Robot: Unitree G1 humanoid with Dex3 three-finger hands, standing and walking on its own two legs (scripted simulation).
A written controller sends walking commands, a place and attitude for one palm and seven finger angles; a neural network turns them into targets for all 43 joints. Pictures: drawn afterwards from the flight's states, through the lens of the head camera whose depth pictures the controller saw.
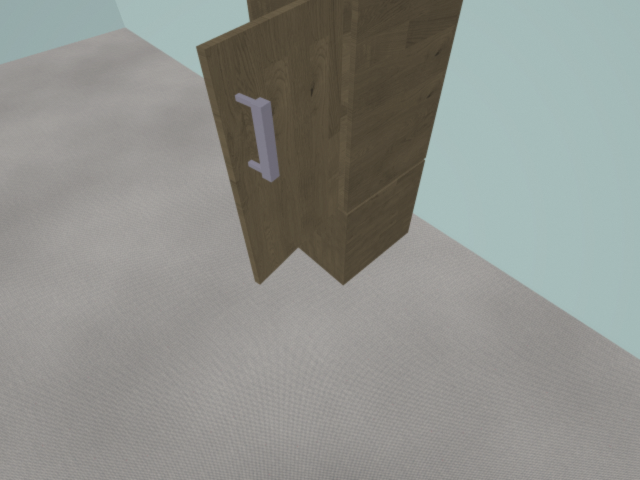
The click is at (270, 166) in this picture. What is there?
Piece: cupboard door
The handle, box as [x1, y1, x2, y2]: [235, 93, 279, 181]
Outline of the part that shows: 238,93 235,95 236,100 251,107 260,161 259,164 250,160 248,162 248,165 261,172 262,177 272,181 279,174 270,101 260,97 255,100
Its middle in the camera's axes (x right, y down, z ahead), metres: -0.11 -0.18 +0.68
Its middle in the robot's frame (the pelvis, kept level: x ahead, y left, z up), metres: +0.63 +0.15 +0.08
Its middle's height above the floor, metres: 0.86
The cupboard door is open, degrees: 100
